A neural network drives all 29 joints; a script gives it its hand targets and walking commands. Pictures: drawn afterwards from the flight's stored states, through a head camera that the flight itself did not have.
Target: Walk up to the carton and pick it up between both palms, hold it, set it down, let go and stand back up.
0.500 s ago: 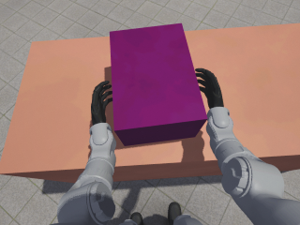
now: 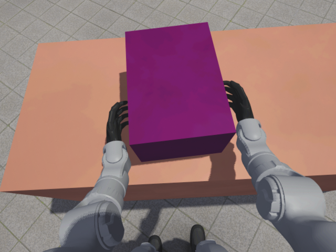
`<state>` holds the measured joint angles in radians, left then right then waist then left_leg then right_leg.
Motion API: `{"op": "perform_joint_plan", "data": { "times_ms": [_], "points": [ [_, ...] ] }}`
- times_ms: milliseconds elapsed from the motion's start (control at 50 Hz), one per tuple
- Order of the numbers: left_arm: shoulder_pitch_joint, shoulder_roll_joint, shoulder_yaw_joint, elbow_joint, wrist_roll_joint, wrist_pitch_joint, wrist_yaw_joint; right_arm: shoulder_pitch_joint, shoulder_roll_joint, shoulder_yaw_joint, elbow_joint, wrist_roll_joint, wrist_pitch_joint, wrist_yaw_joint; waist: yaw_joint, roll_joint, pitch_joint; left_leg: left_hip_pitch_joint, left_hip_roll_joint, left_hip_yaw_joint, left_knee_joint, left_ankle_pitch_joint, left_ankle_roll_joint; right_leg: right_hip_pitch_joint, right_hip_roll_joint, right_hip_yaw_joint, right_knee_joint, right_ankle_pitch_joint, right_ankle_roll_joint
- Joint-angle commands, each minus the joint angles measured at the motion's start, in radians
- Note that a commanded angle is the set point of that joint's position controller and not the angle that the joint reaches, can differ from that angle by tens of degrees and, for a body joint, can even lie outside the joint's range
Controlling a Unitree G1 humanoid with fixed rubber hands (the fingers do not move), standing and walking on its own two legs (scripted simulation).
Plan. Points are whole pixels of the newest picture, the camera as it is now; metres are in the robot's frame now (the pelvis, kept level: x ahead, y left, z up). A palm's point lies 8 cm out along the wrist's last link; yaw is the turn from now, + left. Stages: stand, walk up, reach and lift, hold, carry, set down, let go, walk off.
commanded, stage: set down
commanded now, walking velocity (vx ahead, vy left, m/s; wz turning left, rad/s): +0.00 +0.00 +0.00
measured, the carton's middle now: (174, 93) +0.50 +0.03 -0.04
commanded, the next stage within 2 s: none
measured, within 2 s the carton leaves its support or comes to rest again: neither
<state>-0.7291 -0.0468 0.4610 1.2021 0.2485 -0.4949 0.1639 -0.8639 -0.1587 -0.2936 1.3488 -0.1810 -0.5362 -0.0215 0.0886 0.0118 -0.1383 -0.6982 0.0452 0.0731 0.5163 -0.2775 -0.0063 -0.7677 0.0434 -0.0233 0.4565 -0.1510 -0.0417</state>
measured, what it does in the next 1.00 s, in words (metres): shifts its weight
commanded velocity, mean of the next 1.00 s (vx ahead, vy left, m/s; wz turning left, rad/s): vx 0.00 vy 0.00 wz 0.00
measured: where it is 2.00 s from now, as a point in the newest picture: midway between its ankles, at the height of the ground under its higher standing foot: outside the picture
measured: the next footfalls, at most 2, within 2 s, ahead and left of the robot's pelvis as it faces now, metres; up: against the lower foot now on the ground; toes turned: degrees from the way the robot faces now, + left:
none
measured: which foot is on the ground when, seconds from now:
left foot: down 0.00-1.00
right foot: down 0.00-1.00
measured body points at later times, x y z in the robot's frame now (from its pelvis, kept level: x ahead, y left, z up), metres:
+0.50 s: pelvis -0.03 -0.01 -0.01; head +0.09 -0.02 +0.42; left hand +0.40 +0.21 +0.03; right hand +0.48 -0.19 +0.06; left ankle -0.05 +0.12 -0.73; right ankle +0.01 -0.09 -0.73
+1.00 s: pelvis -0.05 -0.03 +0.00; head +0.03 -0.03 +0.45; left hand +0.39 +0.22 +0.10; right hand +0.46 -0.16 +0.12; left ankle -0.05 +0.12 -0.73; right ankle +0.01 -0.09 -0.73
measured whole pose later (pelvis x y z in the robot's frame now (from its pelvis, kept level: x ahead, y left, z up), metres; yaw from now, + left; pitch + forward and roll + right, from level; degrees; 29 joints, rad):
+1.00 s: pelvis -0.05 -0.03 +0.00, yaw +5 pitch +19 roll +0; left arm -0.97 0.21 0.09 1.08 -0.16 -0.03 0.13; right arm -1.06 -0.36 0.06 1.23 0.34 -0.07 0.02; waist 0.09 -0.02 -0.17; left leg -0.64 0.04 -0.01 0.48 -0.17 -0.05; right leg -0.68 0.03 -0.11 0.42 -0.08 -0.08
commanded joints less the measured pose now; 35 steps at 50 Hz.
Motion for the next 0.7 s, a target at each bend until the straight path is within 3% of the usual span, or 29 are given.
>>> {"op": "perform_joint_plan", "data": {
  "times_ms": [0, 60, 180, 240, 260, 300, 340, 420, 460, 500, 600, 620, 680],
  "points": [
    [-0.326, 0.165, -0.147, -0.136, -0.215, -0.060, 0.036, -0.412, -0.129, 0.282, -0.130, 0.259, -0.046, -0.017, 0.074, -0.135, -1.049, -0.215, -0.047, 0.054, 0.075, 0.604, -0.036, 0.880, -0.008, 0.073, 0.240, 0.833, 0.043],
    [-0.342, 0.208, -0.188, -0.175, -0.256, -0.073, 0.025, -0.440, -0.188, 0.321, -0.172, 0.323, -0.053, -0.023, 0.060, -0.138, -1.101, -0.241, -0.041, 0.044, 0.076, 0.638, -0.046, 0.935, -0.013, 0.077, 0.287, 0.940, 0.069],
    [-0.372, 0.217, -0.329, -0.096, -0.348, -0.003, -0.026, -0.479, -0.337, 0.306, -0.005, 0.404, -0.007, 0.012, -0.015, -0.067, -1.013, 0.011, -0.018, 0.000, 0.135, 0.686, -0.092, 0.597, 0.034, 0.016, 0.203, 0.703, 0.029],
    [-0.397, 0.219, -0.386, -0.144, -0.399, 0.035, -0.033, -0.508, -0.383, 0.325, -0.020, 0.453, 0.020, 0.037, -0.022, -0.062, -1.042, 0.060, -0.015, -0.012, 0.149, 0.695, -0.096, 0.543, 0.043, -0.002, 0.183, 0.672, 0.021],
    [-0.407, 0.231, -0.383, -0.163, -0.411, 0.045, -0.033, -0.531, -0.393, 0.332, -0.044, 0.466, 0.027, 0.047, -0.008, -0.078, -1.051, 0.041, -0.016, -0.012, 0.144, 0.676, -0.091, 0.553, 0.041, -0.004, 0.184, 0.670, 0.027],
    [-0.423, 0.255, -0.391, -0.170, -0.427, 0.070, -0.035, -0.564, -0.408, 0.334, -0.068, 0.475, 0.044, 0.059, -0.015, -0.118, -1.026, -0.002, -0.017, -0.015, 0.129, 0.632, -0.079, 0.580, 0.035, -0.002, 0.186, 0.673, 0.042],
    [-0.451, 0.299, -0.377, -0.232, -0.441, 0.102, -0.038, -0.587, -0.416, 0.357, -0.143, 0.504, 0.078, 0.065, -0.002, -0.153, -1.060, -0.053, -0.030, -0.009, 0.103, 0.571, -0.061, 0.678, 0.021, 0.017, 0.186, 0.699, 0.061],
    [-0.488, 0.350, -0.339, -0.320, -0.424, 0.176, -0.034, -0.583, -0.412, 0.404, -0.229, 0.560, 0.161, 0.091, 0.039, -0.159, -1.009, -0.115, -0.040, -0.001, 0.031, 0.457, -0.031, 0.790, -0.006, 0.050, 0.170, 0.631, 0.078],
    [-0.512, 0.360, -0.328, -0.320, -0.414, 0.223, -0.031, -0.591, -0.415, 0.422, -0.235, 0.578, 0.217, 0.100, 0.045, -0.170, -0.967, -0.145, -0.040, -0.001, 0.002, 0.399, -0.024, 0.831, -0.020, 0.072, 0.154, 0.575, 0.082],
    [-0.560, 0.376, -0.310, -0.353, -0.403, 0.275, -0.024, -0.610, -0.422, 0.426, -0.246, 0.601, 0.272, 0.106, 0.063, -0.142, -0.945, -0.141, -0.042, 0.004, -0.028, 0.362, -0.027, 0.852, -0.029, 0.091, 0.126, 0.502, 0.081],
    [-0.624, 0.380, -0.330, -0.186, -0.430, 0.357, -0.022, -0.655, -0.387, 0.450, -0.179, 0.619, 0.383, 0.107, 0.080, -0.171, -0.738, -0.191, -0.038, -0.001, -0.084, 0.147, -0.006, 0.790, -0.067, 0.133, 0.056, 0.183, 0.074],
    [-0.645, 0.388, -0.336, -0.195, -0.441, 0.360, -0.023, -0.656, -0.384, 0.440, -0.187, 0.616, 0.394, 0.105, 0.081, -0.159, -0.748, -0.182, -0.038, 0.001, -0.091, 0.131, -0.008, 0.786, -0.070, 0.136, 0.045, 0.149, 0.069],
    [-0.674, 0.391, -0.357, -0.148, -0.449, 0.374, -0.021, -0.668, -0.384, 0.408, -0.181, 0.581, 0.416, 0.094, 0.059, -0.155, -0.708, -0.182, -0.032, -0.002, -0.091, 0.088, -0.010, 0.746, -0.072, 0.133, 0.031, 0.068, 0.063]
  ]
}}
